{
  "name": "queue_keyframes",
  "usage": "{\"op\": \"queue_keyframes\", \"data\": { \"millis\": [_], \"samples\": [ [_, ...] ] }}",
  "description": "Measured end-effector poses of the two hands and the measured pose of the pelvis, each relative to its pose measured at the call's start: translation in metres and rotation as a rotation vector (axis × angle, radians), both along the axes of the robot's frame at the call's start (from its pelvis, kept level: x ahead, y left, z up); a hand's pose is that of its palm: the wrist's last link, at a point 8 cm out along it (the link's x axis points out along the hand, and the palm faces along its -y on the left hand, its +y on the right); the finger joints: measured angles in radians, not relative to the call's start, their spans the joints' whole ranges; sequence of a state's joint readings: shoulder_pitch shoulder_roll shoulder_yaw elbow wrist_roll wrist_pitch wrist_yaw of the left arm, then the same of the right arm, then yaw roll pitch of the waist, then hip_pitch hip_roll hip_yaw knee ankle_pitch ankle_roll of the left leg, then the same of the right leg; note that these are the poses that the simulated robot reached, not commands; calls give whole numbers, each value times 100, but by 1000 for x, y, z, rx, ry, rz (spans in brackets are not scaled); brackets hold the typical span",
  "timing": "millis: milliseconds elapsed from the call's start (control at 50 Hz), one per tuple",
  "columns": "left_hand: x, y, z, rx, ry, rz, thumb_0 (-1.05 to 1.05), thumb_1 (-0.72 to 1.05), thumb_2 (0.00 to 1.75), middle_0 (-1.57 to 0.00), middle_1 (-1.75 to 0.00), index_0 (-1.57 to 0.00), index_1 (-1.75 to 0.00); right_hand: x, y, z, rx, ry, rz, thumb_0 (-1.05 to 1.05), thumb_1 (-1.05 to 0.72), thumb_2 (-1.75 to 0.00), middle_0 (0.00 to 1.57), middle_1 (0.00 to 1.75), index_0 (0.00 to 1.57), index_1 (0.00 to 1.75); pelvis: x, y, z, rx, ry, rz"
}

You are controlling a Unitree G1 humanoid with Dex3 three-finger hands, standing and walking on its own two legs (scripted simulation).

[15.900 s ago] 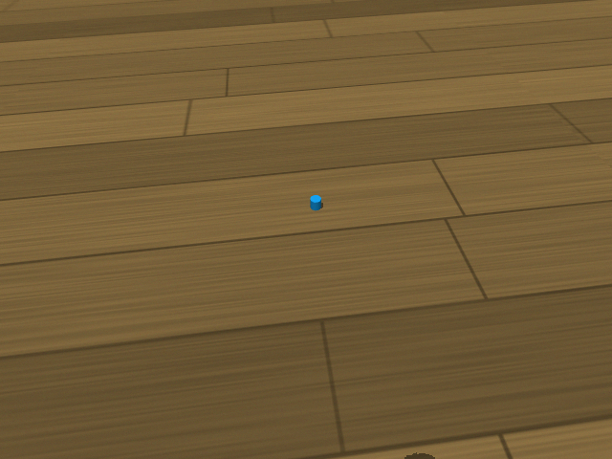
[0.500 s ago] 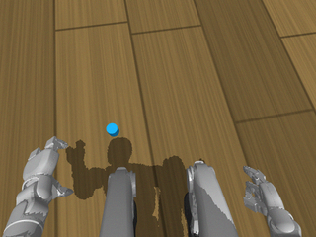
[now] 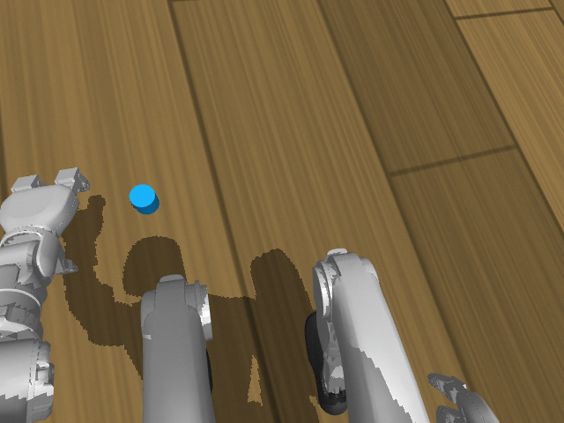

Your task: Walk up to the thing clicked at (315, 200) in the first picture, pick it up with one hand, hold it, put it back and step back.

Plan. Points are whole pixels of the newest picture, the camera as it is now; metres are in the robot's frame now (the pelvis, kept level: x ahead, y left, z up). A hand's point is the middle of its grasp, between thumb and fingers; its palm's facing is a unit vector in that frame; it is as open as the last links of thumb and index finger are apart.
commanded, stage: rise first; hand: left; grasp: from above
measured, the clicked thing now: (144, 199) +0.54 +0.22 -0.36
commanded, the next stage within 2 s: approach in 0.92 s
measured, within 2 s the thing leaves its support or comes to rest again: neither
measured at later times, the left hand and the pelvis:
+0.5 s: hand (84, 213) +0.46 +0.28 -0.21, palm faces -0.46 -0.03 -0.89, open 13.4 cm; pelvis +0.01 +0.01 -0.03, yaw -1 degrees
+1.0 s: hand (97, 207) +0.48 +0.27 -0.23, palm faces -0.46 -0.05 -0.89, open 13.8 cm; pelvis +0.02 +0.00 -0.04, yaw -2 degrees
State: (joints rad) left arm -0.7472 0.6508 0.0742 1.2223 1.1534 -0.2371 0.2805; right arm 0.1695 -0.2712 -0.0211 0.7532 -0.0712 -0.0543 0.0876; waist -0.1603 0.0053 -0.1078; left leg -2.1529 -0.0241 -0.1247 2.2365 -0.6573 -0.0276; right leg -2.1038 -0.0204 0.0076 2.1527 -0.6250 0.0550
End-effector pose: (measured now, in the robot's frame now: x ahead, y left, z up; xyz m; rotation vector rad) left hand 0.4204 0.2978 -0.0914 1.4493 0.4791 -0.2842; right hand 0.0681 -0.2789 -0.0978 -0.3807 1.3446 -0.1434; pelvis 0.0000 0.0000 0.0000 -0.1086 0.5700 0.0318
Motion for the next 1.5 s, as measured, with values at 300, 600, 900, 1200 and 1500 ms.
{"op": "queue_keyframes", "data": {
  "millis": [300, 600, 900, 1200, 1500],
  "samples": [
    [38, -8, -36, 60, -24, -88, 0, -42, 94, -20, -85, -19, -86, 1, 12, -21, 5, 57, 23, 1, -91, -90, 20, 30, 20, 30, 8, 9, -24, -24, 33, 0],
    [55, -17, -64, 57, -12, -60, 0, -41, 91, -19, -89, -19, -89, -7, 12, -29, 21, 126, 23, 1, -91, -90, 20, 30, 20, 30, 18, 5, -33, -19, 67, -11],
    [67, -27, -77, 50, -14, -42, 0, -45, 94, -16, -92, -17, -93, -16, 0, -34, 19, 166, 27, 1, -92, -90, 20, 30, 20, 30, 21, -1, -41, -15, 64, -21],
    [75, -35, -86, 46, -8, -75, 0, -49, 97, -11, -100, -12, -100, -16, 4, -40, 11, 157, 53, 1, -91, -89, 20, 30, 20, 30, 18, 0, -51, -23, 46, -27],
    [153, -111, -73, 49, -169, -124, 0, -49, 96, -8, -106, -11, -104, -59, 15, -25, -9, 200, -51, 0, -91, -89, 20, 30, 20, 30, 21, 6, -58, -47, 79, -48]
  ]
}}
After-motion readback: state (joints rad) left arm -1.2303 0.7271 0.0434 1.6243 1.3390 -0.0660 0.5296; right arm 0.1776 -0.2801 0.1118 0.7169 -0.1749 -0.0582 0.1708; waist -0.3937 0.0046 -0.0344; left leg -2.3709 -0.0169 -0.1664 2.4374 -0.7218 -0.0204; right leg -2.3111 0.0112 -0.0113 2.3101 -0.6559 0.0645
